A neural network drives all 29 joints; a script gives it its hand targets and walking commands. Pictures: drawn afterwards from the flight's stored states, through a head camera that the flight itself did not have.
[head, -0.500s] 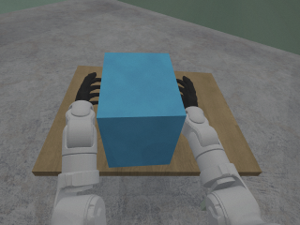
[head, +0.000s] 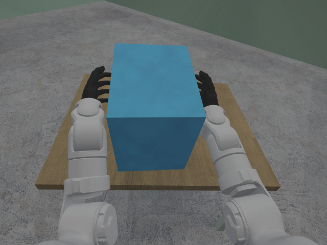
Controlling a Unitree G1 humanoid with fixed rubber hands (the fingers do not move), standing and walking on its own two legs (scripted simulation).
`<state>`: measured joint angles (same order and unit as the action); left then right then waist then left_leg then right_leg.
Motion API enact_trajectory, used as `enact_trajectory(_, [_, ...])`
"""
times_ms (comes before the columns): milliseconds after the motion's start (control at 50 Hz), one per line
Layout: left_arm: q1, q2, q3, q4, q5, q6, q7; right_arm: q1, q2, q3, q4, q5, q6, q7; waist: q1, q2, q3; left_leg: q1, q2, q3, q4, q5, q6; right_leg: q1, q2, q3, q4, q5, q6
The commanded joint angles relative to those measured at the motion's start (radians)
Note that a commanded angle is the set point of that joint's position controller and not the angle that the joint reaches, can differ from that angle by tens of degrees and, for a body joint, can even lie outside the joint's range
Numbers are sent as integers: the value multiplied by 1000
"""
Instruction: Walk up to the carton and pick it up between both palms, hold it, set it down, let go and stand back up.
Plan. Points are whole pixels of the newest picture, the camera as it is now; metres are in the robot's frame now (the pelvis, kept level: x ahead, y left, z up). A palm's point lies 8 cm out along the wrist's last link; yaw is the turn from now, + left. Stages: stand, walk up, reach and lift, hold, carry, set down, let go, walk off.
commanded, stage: hold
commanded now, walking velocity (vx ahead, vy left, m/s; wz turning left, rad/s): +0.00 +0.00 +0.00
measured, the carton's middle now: (151, 110) +0.40 +0.00 +0.15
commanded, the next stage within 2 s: set down in 0.10 s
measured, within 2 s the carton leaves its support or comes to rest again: neither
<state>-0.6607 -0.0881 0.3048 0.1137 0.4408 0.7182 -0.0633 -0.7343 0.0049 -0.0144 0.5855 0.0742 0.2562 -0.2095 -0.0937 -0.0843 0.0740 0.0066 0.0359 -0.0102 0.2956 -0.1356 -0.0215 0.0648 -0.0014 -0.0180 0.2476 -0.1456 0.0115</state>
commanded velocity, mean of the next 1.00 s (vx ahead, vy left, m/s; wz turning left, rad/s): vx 0.00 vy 0.00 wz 0.00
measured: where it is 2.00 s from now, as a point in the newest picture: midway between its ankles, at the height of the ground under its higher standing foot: outside the picture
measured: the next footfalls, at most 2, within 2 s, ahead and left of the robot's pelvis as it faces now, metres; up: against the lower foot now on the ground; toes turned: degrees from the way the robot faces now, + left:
none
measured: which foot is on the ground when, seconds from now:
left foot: down 0.00-1.00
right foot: down 0.00-1.00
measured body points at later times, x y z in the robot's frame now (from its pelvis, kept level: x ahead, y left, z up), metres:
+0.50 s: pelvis +0.00 +0.00 +0.00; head -0.04 +0.01 +0.45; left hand +0.37 +0.13 +0.20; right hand +0.37 -0.14 +0.19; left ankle +0.03 +0.13 -0.75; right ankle +0.01 -0.12 -0.75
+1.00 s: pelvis +0.04 -0.01 +0.00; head +0.04 +0.02 +0.45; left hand +0.42 +0.15 +0.12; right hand +0.42 -0.13 +0.14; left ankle +0.03 +0.13 -0.75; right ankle +0.01 -0.12 -0.75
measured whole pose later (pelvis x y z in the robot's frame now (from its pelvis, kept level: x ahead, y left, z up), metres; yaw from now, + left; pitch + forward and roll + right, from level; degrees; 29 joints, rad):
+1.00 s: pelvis +0.04 -0.01 +0.00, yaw +0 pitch -6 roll +0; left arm -0.50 -0.10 0.27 0.24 0.41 0.37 -0.06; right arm -0.60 0.07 -0.13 0.70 -0.04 -0.19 -0.16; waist -0.03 -0.07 0.10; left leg 0.01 0.04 -0.01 0.26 -0.16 -0.04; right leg 0.06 -0.01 -0.03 0.24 -0.18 0.01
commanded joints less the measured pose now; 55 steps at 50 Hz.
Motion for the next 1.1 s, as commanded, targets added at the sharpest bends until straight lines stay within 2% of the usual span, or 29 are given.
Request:
enact_trajectory(0, [-474,-480,-334,9,-98,-38,-160,-552,472,230,-145,78,-89,105,10,116,-257,134,-71,101,-35,196,5,59,51,-114,-30,98,16])
enact_trajectory(80, [-437,-494,-403,-106,-134,-45,-162,-520,492,339,-267,143,-101,67,-3,118,-363,224,-78,88,34,402,-10,125,59,-113,-6,317,44])
enact_trajectory(100, [-409,-487,-484,-248,-160,-46,-146,-515,498,393,-305,221,-89,62,27,168,-429,239,-82,81,15,556,-15,195,76,-125,23,345,35])
enact_trajectory(120, [-412,-502,-518,-298,-180,-52,-137,-545,511,437,-384,238,-95,54,34,177,-483,257,-83,80,37,612,-22,210,81,-128,30,382,33])
enact_trajectory(180, [-399,-519,-614,-399,-242,-78,-109,-586,502,510,-572,269,-110,32,19,172,-543,264,-81,60,80,687,-46,199,91,-128,49,471,37])
enact_trajectory(200, [-396,-518,-637,-403,-262,-87,-103,-604,488,521,-627,271,-121,26,15,162,-538,254,-81,56,88,673,-50,188,91,-128,52,487,39])
enact_trajectory(240, [-385,-514,-661,-398,-285,-110,-97,-576,463,512,-647,250,-135,20,1,138,-505,238,-78,47,93,602,-51,146,84,-121,49,483,41])
enact_trajectory(280, [-370,-502,-655,-352,-283,-135,-97,-533,445,496,-596,210,-148,24,-5,107,-463,220,-72,44,78,490,-45,105,78,-121,33,415,41])
enact_trajectory(340, [-380,-458,-538,-185,-219,-162,-123,-501,443,410,-452,119,-170,47,7,49,-333,175,-61,51,12,218,-5,24,53,-118,-15,213,49])
enact_trajectory(400, [-400,-385,-354,49,-121,-178,-168,-485,434,236,-293,-21,-208,83,8,-5,-158,86,-51,74,-71,-69,47,-79,18,-118,-59,-103,55])
enact_trajectory(440, [-429,-357,-264,153,-80,-182,-194,-492,446,155,-209,-83,-220,110,38,-23,-103,40,-53,99,-84,-121,71,-102,8,-102,-71,-265,43])
enact_trajectory(480, [-464,-362,-213,181,-57,-202,-202,-522,467,115,-160,-112,-252,135,76,-5,-109,19,-50,116,-94,-119,75,-70,5,-103,-66,-293,35])
enact_trajectory(520, [-486,-383,-204,165,-39,-233,-191,-559,478,98,-142,-124,-303,156,101,49,-142,12,-43,119,-107,-111,62,-22,9,-117,-44,-248,29])
enact_trajectory(580, [-490,-409,-232,134,-37,-293,-158,-552,489,97,-93,-137,-374,172,114,112,-186,33,-37,122,-99,-32,35,25,16,-135,-15,-115,24])
enact_trajectory(660, [-480,-407,-257,138,-41,-354,-124,-473,479,70,30,-166,-420,178,102,119,-220,82,-41,130,-68,87,17,26,20,-136,-14,-23,24])
enact_trajectory(700, [-447,-411,-270,144,-49,-370,-120,-439,468,67,46,-175,-437,170,86,104,-234,105,-43,132,-58,131,16,34,22,-134,-19,29,29])
enact_trajectory(780, [-407,-449,-341,98,-89,-407,-110,-390,454,82,47,-171,-477,148,52,108,-316,171,-42,123,-3,325,-12,71,33,-137,-5,229,35])
enact_trajectory(880, [-373,-487,-439,-4,-144,-457,-90,-357,493,193,3,-126,-518,124,50,115,-411,220,-42,105,65,553,-40,129,37,-126,27,485,46])
enact_trajectory(940, [-332,-484,-453,-13,-151,-461,-81,-352,498,246,-28,-101,-525,111,59,110,-412,217,-44,95,73,576,-45,155,32,-116,35,581,51])
enact_trajectory(980, [-301,-471,-444,-4,-148,-455,-81,-341,487,264,-48,-94,-523,104,65,98,-397,203,-46,93,63,543,-40,171,26,-110,34,607,56])
enact_trajectory(1080, [-316,-457,-429,12,-146,-450,-90,-358,479,271,-82,-100,-525,94,65,82,-370,166,-48,90,38,441,-29,175,13,-107,34,602,63])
